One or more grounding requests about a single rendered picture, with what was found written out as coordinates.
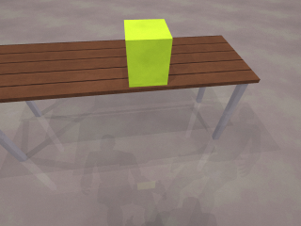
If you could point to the carton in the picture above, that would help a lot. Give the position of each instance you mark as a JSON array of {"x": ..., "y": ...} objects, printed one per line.
[{"x": 148, "y": 50}]

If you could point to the table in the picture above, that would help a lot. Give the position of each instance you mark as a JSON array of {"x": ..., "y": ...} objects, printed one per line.
[{"x": 55, "y": 70}]

